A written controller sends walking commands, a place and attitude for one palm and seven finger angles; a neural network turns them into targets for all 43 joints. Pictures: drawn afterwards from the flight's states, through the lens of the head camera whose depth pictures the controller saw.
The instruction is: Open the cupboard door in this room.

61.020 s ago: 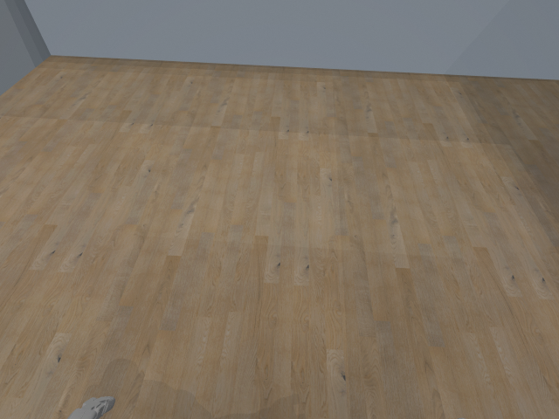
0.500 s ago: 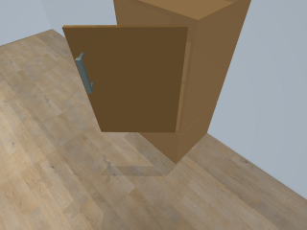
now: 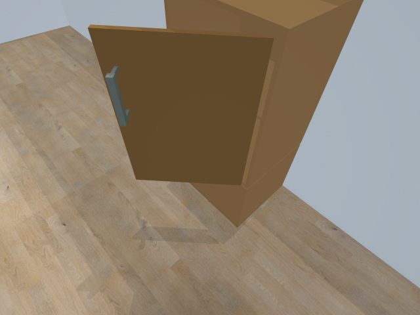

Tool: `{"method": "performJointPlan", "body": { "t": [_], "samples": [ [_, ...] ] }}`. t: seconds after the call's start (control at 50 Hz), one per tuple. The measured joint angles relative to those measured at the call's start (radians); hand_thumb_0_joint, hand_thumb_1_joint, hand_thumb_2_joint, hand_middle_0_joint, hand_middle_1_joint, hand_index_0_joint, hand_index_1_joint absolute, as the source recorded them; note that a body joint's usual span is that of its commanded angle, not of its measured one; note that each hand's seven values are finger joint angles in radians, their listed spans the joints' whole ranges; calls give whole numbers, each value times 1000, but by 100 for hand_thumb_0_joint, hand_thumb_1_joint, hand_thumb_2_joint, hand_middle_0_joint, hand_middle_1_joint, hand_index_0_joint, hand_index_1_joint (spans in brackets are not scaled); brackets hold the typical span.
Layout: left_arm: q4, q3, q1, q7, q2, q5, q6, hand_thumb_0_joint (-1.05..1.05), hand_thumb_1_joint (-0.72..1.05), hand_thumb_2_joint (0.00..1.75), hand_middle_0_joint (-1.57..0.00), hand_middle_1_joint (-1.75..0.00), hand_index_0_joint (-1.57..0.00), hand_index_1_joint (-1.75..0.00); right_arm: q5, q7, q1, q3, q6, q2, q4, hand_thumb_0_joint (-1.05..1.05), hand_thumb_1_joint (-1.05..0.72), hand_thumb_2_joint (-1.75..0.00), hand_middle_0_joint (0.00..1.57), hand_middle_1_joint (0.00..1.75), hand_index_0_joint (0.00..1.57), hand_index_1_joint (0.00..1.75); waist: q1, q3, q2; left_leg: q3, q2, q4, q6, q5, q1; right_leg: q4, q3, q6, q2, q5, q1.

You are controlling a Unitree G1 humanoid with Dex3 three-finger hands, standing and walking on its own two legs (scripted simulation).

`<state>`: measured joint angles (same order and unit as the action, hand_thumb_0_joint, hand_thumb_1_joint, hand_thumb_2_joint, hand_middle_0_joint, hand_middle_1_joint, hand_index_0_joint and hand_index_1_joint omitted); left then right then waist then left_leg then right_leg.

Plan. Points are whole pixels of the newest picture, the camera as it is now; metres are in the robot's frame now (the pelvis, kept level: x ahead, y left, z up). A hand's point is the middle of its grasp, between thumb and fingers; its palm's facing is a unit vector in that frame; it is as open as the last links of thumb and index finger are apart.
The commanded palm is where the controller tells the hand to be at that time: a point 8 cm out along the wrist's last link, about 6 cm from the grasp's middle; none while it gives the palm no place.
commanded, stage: shuffle to correct the standing spot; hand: left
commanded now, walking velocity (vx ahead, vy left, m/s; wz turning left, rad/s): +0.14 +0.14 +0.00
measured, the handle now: (119, 97) +0.61 +0.30 +0.05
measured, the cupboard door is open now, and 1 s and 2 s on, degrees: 44 44 44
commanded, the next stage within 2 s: come to a stop and stand still in 0.60 s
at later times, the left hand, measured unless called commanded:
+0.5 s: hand out of the picture +0.13 +0.20 -0.15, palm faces +0.08 -0.96 -0.26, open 7.3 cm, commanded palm none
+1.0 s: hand out of the picture +0.12 +0.28 -0.17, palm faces +0.05 -0.98 -0.21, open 7.4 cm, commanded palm none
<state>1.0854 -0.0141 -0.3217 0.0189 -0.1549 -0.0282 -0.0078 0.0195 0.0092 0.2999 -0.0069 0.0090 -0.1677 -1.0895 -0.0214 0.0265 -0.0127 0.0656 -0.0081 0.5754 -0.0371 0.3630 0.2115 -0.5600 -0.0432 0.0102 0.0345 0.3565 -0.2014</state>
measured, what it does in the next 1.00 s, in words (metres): walks ahead: right foot, then left foot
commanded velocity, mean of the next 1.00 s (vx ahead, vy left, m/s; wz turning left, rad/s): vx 0.03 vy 0.06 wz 0.00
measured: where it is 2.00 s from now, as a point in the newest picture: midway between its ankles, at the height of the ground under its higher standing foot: outside the picture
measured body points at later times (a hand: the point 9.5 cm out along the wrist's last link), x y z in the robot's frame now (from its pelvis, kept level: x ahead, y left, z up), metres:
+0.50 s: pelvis +0.08 +0.01 +0.01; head +0.10 -0.01 +0.46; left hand +0.12 +0.25 -0.13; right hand +0.08 -0.22 -0.16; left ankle +0.04 +0.14 -0.65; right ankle +0.08 -0.08 -0.73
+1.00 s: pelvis +0.10 +0.09 +0.01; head +0.13 +0.11 +0.45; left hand +0.12 +0.33 -0.16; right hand +0.20 -0.13 -0.13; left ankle +0.15 +0.19 -0.73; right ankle +0.07 -0.02 -0.69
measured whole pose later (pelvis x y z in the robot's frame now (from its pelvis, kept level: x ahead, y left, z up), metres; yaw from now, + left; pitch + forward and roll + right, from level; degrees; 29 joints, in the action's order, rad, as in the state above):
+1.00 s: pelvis +0.10 +0.09 +0.01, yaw +0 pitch +1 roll +0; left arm 1.02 -0.04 -0.25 0.02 -0.20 -0.03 0.05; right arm 0.02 0.03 0.15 0.01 0.01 -0.13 -0.97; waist -0.02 0.05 -0.04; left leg 0.12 0.00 0.46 -0.05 0.17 0.30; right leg -0.88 -0.04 0.02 0.04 0.46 -0.37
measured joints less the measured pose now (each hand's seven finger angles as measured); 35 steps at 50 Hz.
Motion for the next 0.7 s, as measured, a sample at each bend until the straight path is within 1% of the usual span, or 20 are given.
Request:
{"method": "performJointPlan", "body": {
  "t": [0.04, 0.08, 0.1, 0.14, 0.18, 0.2, 0.24, 0.28, 0.3, 0.32, 0.34, 0.38, 0.4, 0.44, 0.48, 0.52, 0.58, 0.64, 0.7],
  "samples": [
    [2, -8, -11, 1, -8, -2, 3, 0, 91, 90, -20, -30, -20, -30, -1, 1, 4, -1, 8, 5, 4, 1, -91, -90, 20, 30, 20, 29, -4, 2, -18, 8, -13, -3, -8, 13, -13, -17, 9, 5, 12, 19, 2],
    [7, -11, -14, 2, -14, -4, 12, 0, 91, 90, -20, -30, -20, -30, 0, 4, 8, -2, 22, 7, 12, 1, -91, -90, 20, 30, 20, 29, -7, 6, -27, 20, -21, -3, -19, 25, -25, -86, 6, -17, 22, 60, -21],
    [10, -11, -10, 4, -15, -4, 18, 0, 91, 90, -20, -30, -20, -30, 1, 8, 10, -2, 28, 8, 17, 1, -91, -90, 20, 30, 20, 29, -6, 11, -24, 27, -22, -8, -25, 30, -33, -157, 1, -24, 20, 114, -47],
    [11, -11, 9, 5, -15, -4, 26, 0, 91, 90, -20, -30, -20, -30, 3, 17, 18, -4, 37, 10, 27, 1, -91, -90, 20, 30, 20, 29, 4, 23, -12, 33, -23, -30, -34, 27, -54, -297, -15, -37, 13, 195, -107],
    [1, -14, 40, 3, -14, -2, 28, 0, 91, 90, -20, -30, -20, -30, 6, 19, 30, -6, 39, 13, 33, 1, -91, -90, 20, 30, 20, 29, 17, 37, 4, 28, -26, -61, -36, 17, -76, -372, -37, -46, 11, 212, -158],
    [-9, -16, 58, 1, -13, -1, 27, 0, 91, 90, -20, -30, -20, -30, 7, 19, 37, -7, 37, 15, 32, 1, -90, -90, 20, 30, 20, 29, 22, 43, 13, 24, -28, -76, -36, 12, -86, -376, -47, -48, 12, 206, -175],
    [-33, -17, 95, -4, -10, -1, 23, 0, 91, 90, -20, -30, -19, -30, 9, 17, 52, -8, 31, 17, 25, 0, -90, -90, 20, 30, 20, 29, 26, 53, 29, 18, -33, -101, -35, 6, -104, -329, -64, -50, 11, 170, -194],
    [-60, -17, 126, -7, -4, -1, 13, 0, 91, 90, -20, -30, -19, -30, 6, 13, 66, -8, 24, 17, 15, 1, -90, -90, 20, 30, 20, 30, 25, 59, 43, 15, -38, -106, -30, 13, -117, -238, -76, -52, 6, 92, -187],
    [-73, -17, 137, -8, 0, -1, 5, 0, 91, 90, -20, -30, -19, -30, 2, 12, 74, -8, 21, 17, 9, 1, -90, -90, 20, 30, 20, 30, 22, 59, 48, 14, -40, -94, -27, 25, -120, -171, -82, -53, 3, 35, -169],
    [-88, -17, 142, -9, 0, -2, -7, 0, 91, 90, -20, -30, -19, -30, -2, 9, 84, -7, 19, 17, 4, 1, -90, -90, 20, 30, 20, 30, 17, 57, 48, 14, -45, -66, -24, 45, -116, -96, -87, -56, 4, -32, -142],
    [-99, -17, 146, -7, -1, -4, -23, 0, 91, 90, -20, -30, -19, -30, -8, 5, 90, -6, 16, 18, -2, 1, -90, -90, 20, 30, 20, 30, 12, 54, 45, 18, -49, -2, -22, 68, -92, -72, -85, -68, 9, -75, -131],
    [-108, -18, 151, -1, 7, 0, -40, 0, 91, 90, -20, -30, -19, -30, -8, 1, 78, 4, -2, 12, -11, 1, -90, -90, 20, 30, 20, 30, 15, 57, 56, -3, -43, 242, -5, 147, -1, -105, -102, -74, 13, -44, -121],
    [-110, -17, 147, 2, 11, 2, -43, 0, 91, 90, -20, -30, -19, -30, -5, 1, 68, 10, -12, 8, -11, 1, -90, -90, 20, 30, 20, 30, 16, 55, 55, -9, -41, 356, 4, 160, 49, -97, -107, -74, 16, -31, -105],
    [-107, -19, 127, 10, 15, 2, -41, 0, 91, 90, -20, -30, -20, -30, 0, -4, 37, 20, -27, 0, -3, 1, -90, -90, 20, 30, 20, 30, 13, 45, 43, -9, -23, 504, 21, 132, 143, -52, -105, -66, 24, -36, -74],
    [-99, -29, 104, 19, 8, 3, -34, -1, 92, 90, -20, -30, -20, -30, 2, -11, 3, 28, -34, -6, 19, 1, -90, -90, 20, 30, 20, 30, 14, 35, 27, -13, 7, 544, 38, 70, 219, 8, -100, -55, 30, -65, -47],
    [-86, -31, 82, 15, -5, 0, -27, -1, 93, 90, -20, -30, -20, -30, 1, -17, -29, 35, -35, -10, 45, 1, -91, -90, 20, 30, 20, 29, 14, 27, 9, -17, 36, 512, 54, 11, 267, 55, -92, -52, 38, -88, -27],
    [-71, -32, 56, 5, -20, -3, -15, 0, 93, 90, -20, -30, -20, -30, -3, -22, -73, 40, -35, -17, 78, 1, -91, -90, 20, 29, 20, 29, 6, 25, -12, -16, 64, 395, 73, -53, 290, 92, -80, -38, 52, -103, -11],
    [-63, -34, 38, -2, -29, -7, -5, 0, 92, 90, -20, -30, -20, -30, -7, -25, -107, 42, -36, -26, 98, 1, -91, -90, 20, 29, 20, 29, -12, 31, -23, -6, 67, 264, 83, -70, 267, 92, -71, -19, 66, -98, -7],
    [-63, -41, 23, -2, -41, -10, 7, 0, 91, 90, -20, -30, -20, -30, -11, -25, -128, 42, -35, -33, 113, 1, -91, -90, 20, 29, 19, 29, -32, 35, -32, 15, 50, 133, 83, -75, 208, 52, -64, 7, 83, -70, -14]
  ]
}}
